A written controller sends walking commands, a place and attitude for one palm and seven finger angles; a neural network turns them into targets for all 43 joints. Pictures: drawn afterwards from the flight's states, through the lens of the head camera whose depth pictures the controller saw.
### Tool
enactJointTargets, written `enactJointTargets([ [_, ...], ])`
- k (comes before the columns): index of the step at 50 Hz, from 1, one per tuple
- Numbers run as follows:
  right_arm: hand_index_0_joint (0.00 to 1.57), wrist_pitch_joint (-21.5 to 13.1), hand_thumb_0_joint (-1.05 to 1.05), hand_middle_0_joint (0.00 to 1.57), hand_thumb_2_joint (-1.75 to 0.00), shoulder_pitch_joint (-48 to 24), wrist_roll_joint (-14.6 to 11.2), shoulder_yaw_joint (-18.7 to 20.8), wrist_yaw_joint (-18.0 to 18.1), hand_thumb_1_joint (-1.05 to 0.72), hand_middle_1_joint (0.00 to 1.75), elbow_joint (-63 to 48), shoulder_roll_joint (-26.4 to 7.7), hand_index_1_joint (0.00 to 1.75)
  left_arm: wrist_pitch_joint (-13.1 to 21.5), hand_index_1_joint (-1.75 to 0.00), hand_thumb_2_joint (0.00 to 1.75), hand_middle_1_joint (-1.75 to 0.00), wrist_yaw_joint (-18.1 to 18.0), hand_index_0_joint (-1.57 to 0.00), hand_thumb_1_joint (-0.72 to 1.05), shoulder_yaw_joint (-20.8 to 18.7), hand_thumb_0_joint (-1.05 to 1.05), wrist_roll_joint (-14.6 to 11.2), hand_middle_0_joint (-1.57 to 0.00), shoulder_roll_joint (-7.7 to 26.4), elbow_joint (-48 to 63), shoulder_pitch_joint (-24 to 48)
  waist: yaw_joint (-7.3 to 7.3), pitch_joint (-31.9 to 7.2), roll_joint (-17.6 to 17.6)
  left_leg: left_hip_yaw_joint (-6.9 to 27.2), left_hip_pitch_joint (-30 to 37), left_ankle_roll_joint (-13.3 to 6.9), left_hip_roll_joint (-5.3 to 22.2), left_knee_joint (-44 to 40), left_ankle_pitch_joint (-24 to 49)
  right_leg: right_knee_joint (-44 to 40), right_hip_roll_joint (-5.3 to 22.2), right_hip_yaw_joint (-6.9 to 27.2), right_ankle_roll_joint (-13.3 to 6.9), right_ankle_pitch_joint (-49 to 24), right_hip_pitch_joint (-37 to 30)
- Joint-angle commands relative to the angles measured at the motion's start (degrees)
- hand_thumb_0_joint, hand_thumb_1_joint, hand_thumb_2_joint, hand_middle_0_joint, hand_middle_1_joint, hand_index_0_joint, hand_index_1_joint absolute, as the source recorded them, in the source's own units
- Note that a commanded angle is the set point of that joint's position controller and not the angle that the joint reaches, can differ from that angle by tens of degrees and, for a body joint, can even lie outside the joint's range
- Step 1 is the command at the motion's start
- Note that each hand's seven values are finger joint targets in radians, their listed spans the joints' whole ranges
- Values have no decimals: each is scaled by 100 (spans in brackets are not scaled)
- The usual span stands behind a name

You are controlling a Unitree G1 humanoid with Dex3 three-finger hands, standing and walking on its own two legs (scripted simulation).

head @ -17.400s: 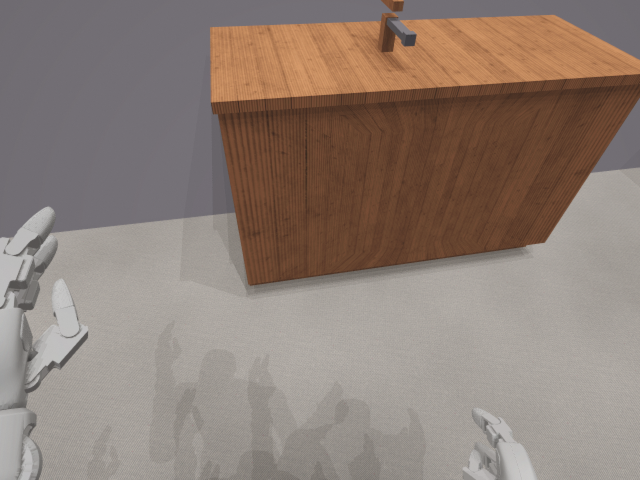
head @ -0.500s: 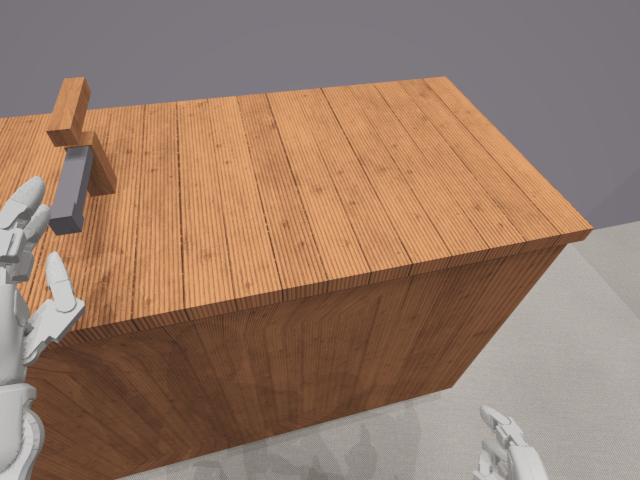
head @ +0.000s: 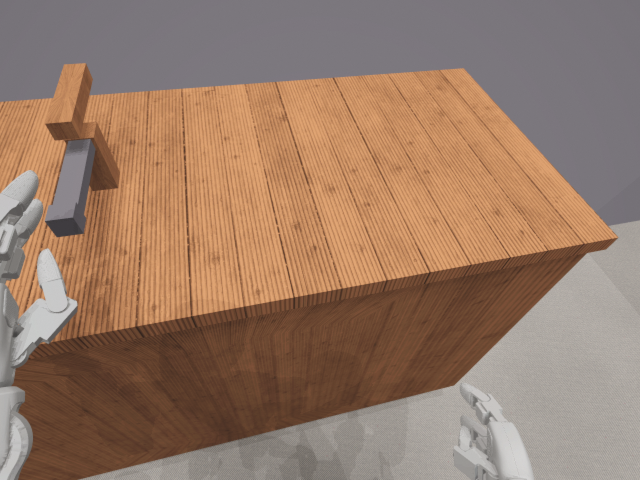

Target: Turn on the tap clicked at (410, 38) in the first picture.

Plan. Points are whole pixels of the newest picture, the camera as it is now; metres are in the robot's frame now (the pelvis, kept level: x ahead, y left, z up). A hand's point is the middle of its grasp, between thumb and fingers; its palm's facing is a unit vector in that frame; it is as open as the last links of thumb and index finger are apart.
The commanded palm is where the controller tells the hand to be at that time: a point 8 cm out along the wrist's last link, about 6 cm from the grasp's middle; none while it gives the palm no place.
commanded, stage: come to a stop and stand still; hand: left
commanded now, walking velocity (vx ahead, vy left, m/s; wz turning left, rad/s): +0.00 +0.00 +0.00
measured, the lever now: (66, 219) +0.34 +0.33 +0.13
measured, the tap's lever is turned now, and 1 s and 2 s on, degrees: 0 0 0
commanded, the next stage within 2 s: look again from close up in 1.04 s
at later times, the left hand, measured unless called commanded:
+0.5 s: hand (65, 330) +0.20 +0.25 +0.16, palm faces +0.40 -0.83 -0.38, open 7.4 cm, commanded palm +0.15 +0.27 +0.18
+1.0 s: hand (64, 312) +0.21 +0.25 +0.16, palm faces +0.41 -0.84 -0.36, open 7.4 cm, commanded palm +0.16 +0.28 +0.18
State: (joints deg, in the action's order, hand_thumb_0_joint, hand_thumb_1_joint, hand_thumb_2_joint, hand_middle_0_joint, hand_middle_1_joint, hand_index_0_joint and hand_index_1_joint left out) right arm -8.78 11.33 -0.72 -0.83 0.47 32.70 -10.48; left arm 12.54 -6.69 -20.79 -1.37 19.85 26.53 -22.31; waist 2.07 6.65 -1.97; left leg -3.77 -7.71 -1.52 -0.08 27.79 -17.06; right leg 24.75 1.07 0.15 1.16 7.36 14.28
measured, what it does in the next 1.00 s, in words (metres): stands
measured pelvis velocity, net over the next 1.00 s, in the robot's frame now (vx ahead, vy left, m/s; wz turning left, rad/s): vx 0.00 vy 0.00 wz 0.00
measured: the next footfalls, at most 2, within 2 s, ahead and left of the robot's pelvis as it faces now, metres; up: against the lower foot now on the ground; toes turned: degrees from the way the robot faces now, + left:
none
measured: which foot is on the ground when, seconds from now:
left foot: down 0.00-1.00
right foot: down 0.00-1.00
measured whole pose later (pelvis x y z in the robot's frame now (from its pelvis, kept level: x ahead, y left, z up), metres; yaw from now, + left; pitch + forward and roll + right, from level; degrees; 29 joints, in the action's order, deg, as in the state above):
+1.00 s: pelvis +0.00 +0.00 +0.00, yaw +0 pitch -3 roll +0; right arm -9.7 12.8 -0.5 -0.6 0.7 33.6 -11.2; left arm 13.9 -6.3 -20.8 -1.5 19.8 24.9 -22.7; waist 1.8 5.2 -1.8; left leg -3.6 -8.3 -1.6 -0.1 27.9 -16.7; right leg 24.0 0.9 0.4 1.2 6.6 14.4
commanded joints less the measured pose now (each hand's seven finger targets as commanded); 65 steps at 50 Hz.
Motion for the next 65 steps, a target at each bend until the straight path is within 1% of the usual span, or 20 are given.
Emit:
enactJointTargets([
  [1,20,-234,0,20,-90,-348,-12,324,85,-90,30,-835,-785,30,305,-30,90,-30,-90,-20,90,-551,0,-44,-20,867,1240,370,-66,-1047,447,337,-547,128,436,-723,939,-66,172,124,-172,-818,-1105],
  [5,20,-211,0,20,-90,-420,-36,330,95,-90,30,-861,-784,30,278,-30,90,-30,-111,-20,90,-622,0,-39,-20,971,1328,442,-51,-950,516,342,-563,112,423,-775,761,-125,148,179,-170,-675,-1036],
  [6,20,-464,0,20,-90,186,434,190,102,-90,30,-580,-841,30,865,-30,90,-30,-56,-20,90,-3634,0,923,-20,5330,2638,6395,-3,-728,403,279,-1470,-109,576,47,1681,326,39,168,-265,-858,-1000],
  [7,20,-486,0,20,-90,-230,145,105,77,-90,30,-265,-228,30,667,-30,90,-30,221,-20,90,-1492,0,208,-20,1803,-882,2765,32,-1682,329,416,-368,26,268,-348,1831,122,436,309,-561,-1134,-652],
  [8,20,-588,0,20,-90,13,82,361,66,-90,30,-712,-670,30,601,-30,90,-30,290,-20,90,-677,0,33,-20,1020,-449,1447,66,-1453,1026,222,220,180,335,-350,2344,119,325,900,-565,-1933,-652],
  [9,20,-534,0,20,-90,-7,38,397,-18,-90,30,-728,-788,30,672,-30,90,-30,280,-20,90,-383,0,-71,-20,868,300,1250,-23,-1680,1442,305,149,207,395,-384,2554,265,346,587,-438,-1729,-935],
  [10,20,-511,0,20,-90,-268,-51,346,-122,-90,30,-767,-681,30,611,-30,90,-30,264,-20,90,50,0,-178,-20,315,396,715,-36,-1707,1718,305,443,264,523,-430,3092,515,250,253,-375,-1505,-815],
  [12,20,-448,0,20,-90,-247,-16,386,-209,-90,30,-881,-810,30,549,-30,90,-30,160,-20,90,-134,0,-135,-20,679,852,265,56,-1502,1005,342,-197,144,686,-434,2846,577,211,91,-267,-1152,-981],
  [14,20,-384,0,20,-90,-299,-34,359,-167,-90,30,-903,-812,30,494,-30,90,-30,74,-20,90,-416,0,-159,-20,920,668,-2,56,-1296,52,350,-812,110,630,-533,1708,430,221,122,-202,-1078,-1188],
  [16,20,-312,0,20,-90,-370,-42,355,-49,-90,30,-896,-819,30,500,-30,90,-30,-15,-20,90,-802,0,-199,-20,1167,629,73,6,-1233,-266,364,-928,92,515,-625,955,283,262,94,-182,-834,-1149],
  [18,20,-313,0,20,-90,-439,-41,327,59,-90,30,-932,-796,30,549,-30,90,-30,-3,-20,90,-940,0,-236,-20,1267,703,361,-10,-1060,-112,379,-945,58,404,-711,352,95,278,302,-213,-299,-910],
  [20,20,-315,0,20,-90,-515,-41,280,155,-90,30,-902,-765,30,575,-30,90,-30,-18,-20,90,-1080,0,-231,-20,1452,892,693,-20,-849,342,377,-921,-6,381,-808,-86,-72,262,386,-216,174,-667],
  [21,20,-334,0,20,-90,-480,-24,277,186,-90,30,-895,-758,30,583,-30,90,-30,-5,-20,90,-937,0,-217,-20,1282,773,747,-26,-836,401,379,-1027,-48,385,-824,-334,-127,290,394,-212,459,-689],
  [29,20,-535,0,20,-90,-221,10,287,180,-90,30,-740,-823,30,525,-30,90,-30,-10,-20,90,-293,0,-41,-20,773,616,900,-21,-777,100,275,-825,-42,189,-698,-722,-750,241,701,-200,1607,-355],
  [33,20,-524,0,20,-90,-256,4,290,169,-90,30,-750,-830,30,512,-30,90,-30,-38,-20,90,-331,0,7,-20,803,695,879,-13,-725,392,335,-909,-18,252,-866,-491,-600,150,565,-197,1253,-489],
  [35,20,-516,0,20,-90,-343,-6,292,155,-90,30,-746,-823,30,528,-30,90,-30,-62,-20,90,-585,0,19,-20,1056,935,836,3,-837,523,340,-854,-1,298,-930,-276,-456,101,437,-186,846,-660],
  [39,20,-477,0,20,-90,-260,3,314,126,-90,30,-809,-817,30,510,-30,90,-30,-45,-20,90,-580,0,-21,-20,927,843,557,10,-890,281,359,-979,31,310,-825,146,-320,134,379,-183,161,-983],
  [45,20,-445,0,20,-90,-335,-10,325,83,-90,30,-777,-806,30,476,-30,90,-30,-30,-20,90,-622,0,-47,-20,947,1081,364,-22,-1049,472,312,-646,114,313,-698,847,-172,131,254,-189,-706,-1065],
  [49,20,-369,0,20,-90,-300,-2,339,86,-90,30,-790,-820,30,412,-30,90,-30,-34,-20,90,-518,0,-48,-20,848,970,389,-30,-1010,310,336,-686,104,359,-696,743,-192,163,293,-174,-653,-1074],
  [65,20,-233,0,20,-90,-448,-32,334,98,-90,30,-843,-783,30,341,-30,90,-30,-102,-20,90,-609,0,-43,-20,966,1320,403,-25,-991,586,415,-651,147,434,-824,947,-15,112,34,-147,-755,-1165],
])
